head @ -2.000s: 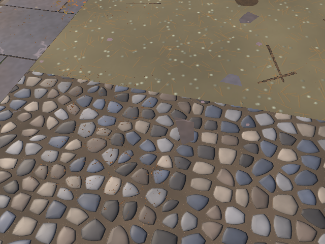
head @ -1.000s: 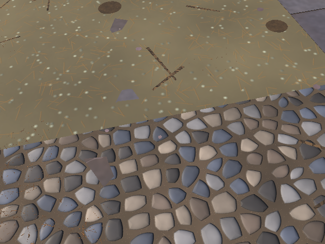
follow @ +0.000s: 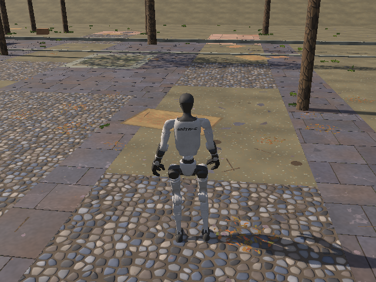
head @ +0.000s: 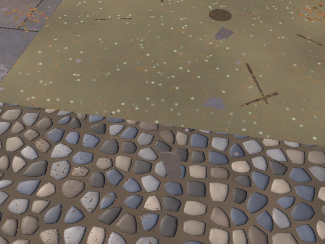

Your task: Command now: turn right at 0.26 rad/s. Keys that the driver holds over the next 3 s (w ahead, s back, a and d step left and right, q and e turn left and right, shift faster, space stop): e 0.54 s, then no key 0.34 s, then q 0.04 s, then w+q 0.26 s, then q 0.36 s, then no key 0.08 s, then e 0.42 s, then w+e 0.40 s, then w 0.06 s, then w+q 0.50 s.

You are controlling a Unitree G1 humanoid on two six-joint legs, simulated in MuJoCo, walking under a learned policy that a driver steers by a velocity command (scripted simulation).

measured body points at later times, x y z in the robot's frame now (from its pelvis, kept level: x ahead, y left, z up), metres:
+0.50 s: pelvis +0.00 +0.01 +0.00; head +0.04 +0.00 +0.44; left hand +0.23 +0.25 -0.10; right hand +0.08 -0.31 -0.10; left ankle +0.05 +0.12 -0.74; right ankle -0.03 -0.13 -0.74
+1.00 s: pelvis +0.00 -0.01 +0.00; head +0.00 -0.02 +0.45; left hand +0.24 +0.17 -0.10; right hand -0.01 -0.30 -0.13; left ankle +0.04 +0.11 -0.73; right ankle -0.06 -0.11 -0.74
